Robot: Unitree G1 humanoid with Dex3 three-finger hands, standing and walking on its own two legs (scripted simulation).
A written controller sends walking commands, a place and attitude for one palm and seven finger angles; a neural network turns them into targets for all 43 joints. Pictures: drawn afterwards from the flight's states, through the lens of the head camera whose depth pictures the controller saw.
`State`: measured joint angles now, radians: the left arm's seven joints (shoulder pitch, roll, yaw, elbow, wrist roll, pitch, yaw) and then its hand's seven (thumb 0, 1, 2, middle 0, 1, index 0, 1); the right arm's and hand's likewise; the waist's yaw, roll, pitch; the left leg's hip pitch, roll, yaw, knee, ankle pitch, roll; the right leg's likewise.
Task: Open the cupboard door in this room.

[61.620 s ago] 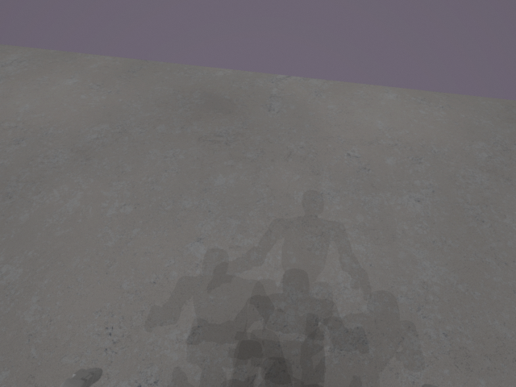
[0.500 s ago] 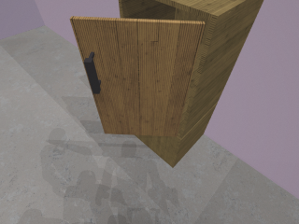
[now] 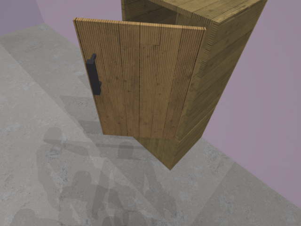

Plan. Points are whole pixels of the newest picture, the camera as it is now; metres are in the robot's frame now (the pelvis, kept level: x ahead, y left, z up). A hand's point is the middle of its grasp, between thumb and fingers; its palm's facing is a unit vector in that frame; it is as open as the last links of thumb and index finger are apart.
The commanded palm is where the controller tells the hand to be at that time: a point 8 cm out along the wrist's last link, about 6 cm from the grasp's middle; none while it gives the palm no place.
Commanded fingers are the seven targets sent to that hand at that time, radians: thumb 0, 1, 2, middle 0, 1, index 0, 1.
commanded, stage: come to a stop and stand still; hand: left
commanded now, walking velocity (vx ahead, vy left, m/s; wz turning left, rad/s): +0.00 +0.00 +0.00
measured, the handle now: (95, 74) +0.56 +0.23 +0.07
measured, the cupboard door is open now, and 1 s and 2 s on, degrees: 41 41 41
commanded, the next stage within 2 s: look again from close up in 0.04 s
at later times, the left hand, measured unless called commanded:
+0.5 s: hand out of the picture +0.00 +0.17 -0.18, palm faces +0.01 -0.99 -0.16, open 7.4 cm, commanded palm none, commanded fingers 0.00 0.90 0.90 -0.20 -0.30 -0.20 -0.30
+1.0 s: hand (91, 187) +0.21 +0.16 +0.00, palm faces +0.07 -1.00 -0.05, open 7.9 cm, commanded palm +0.13 +0.23 -0.04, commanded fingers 0.00 0.55 0.75 -0.23 -0.53 -0.23 -0.53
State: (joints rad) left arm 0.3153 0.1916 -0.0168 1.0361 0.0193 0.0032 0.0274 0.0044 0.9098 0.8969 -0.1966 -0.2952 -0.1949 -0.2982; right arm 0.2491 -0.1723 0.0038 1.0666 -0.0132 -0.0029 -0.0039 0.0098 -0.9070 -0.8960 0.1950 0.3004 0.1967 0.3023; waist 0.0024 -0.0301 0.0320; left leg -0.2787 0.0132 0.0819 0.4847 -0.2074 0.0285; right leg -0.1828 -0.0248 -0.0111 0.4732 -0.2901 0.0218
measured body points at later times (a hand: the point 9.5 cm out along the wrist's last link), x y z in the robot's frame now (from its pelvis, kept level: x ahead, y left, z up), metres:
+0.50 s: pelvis +0.01 +0.00 +0.00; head +0.02 +0.02 +0.45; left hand +0.00 +0.22 -0.16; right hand +0.03 -0.23 -0.15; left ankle +0.03 +0.10 -0.74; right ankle -0.02 -0.13 -0.74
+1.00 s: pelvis -0.02 -0.01 -0.04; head +0.01 -0.02 +0.41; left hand +0.20 +0.22 +0.00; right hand +0.16 -0.26 -0.12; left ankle +0.03 +0.10 -0.74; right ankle -0.02 -0.13 -0.74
